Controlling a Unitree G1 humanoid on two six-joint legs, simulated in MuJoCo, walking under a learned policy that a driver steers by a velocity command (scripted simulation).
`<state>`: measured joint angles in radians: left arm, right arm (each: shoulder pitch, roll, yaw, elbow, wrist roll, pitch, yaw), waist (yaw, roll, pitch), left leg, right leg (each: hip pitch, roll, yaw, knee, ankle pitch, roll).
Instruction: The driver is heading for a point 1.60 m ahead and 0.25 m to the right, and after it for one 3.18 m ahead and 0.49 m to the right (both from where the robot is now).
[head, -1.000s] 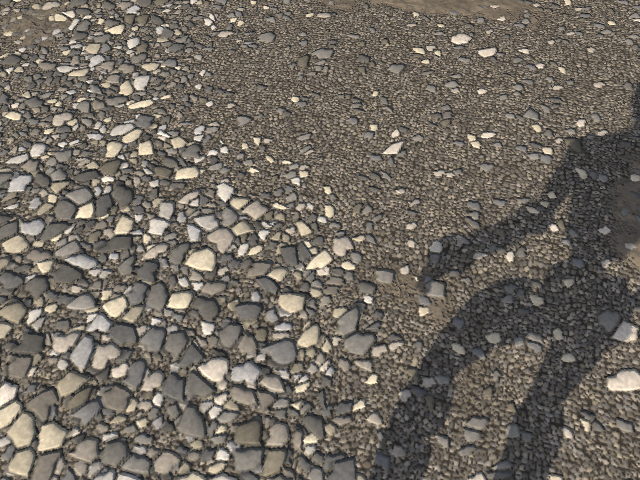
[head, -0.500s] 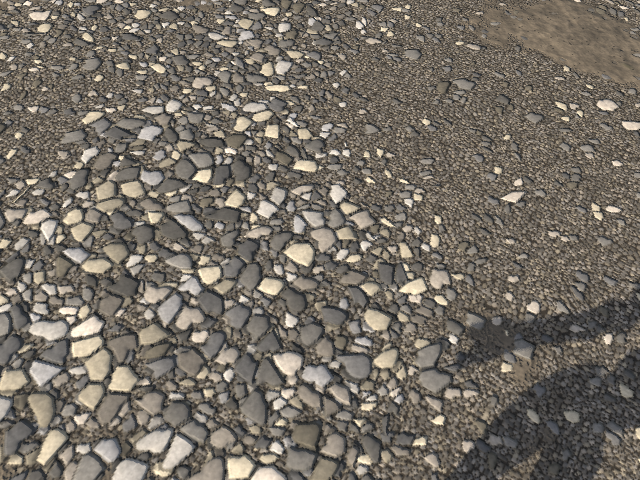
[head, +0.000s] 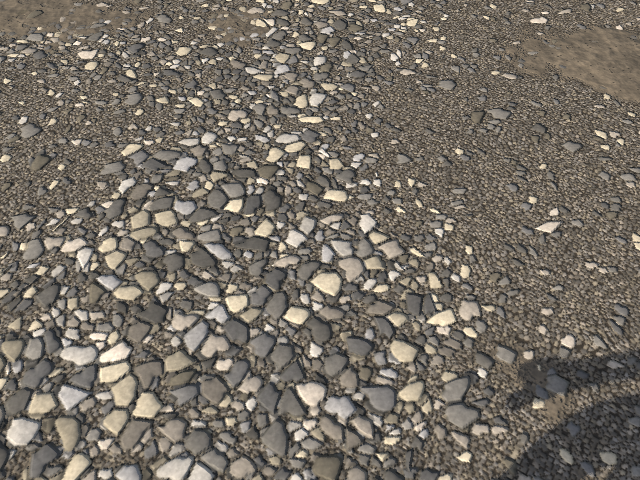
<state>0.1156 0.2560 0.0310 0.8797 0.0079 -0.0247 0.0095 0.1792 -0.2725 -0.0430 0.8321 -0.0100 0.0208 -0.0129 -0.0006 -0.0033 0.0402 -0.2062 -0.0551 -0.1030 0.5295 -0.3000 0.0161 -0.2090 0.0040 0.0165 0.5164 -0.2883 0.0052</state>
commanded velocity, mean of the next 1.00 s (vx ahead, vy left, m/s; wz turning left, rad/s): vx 0.00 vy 0.00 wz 0.01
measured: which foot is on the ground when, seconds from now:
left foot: down 0.00-1.00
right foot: down 0.00-1.00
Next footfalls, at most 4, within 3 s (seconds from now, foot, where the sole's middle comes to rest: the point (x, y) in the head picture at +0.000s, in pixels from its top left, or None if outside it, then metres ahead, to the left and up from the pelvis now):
2.16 right None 0.43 -0.11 -0.77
2.70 left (277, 373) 0.75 0.12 -0.77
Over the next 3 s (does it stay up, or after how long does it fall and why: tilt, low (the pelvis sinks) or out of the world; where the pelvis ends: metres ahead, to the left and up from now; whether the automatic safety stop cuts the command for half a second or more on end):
stays up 0.73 0.04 0.01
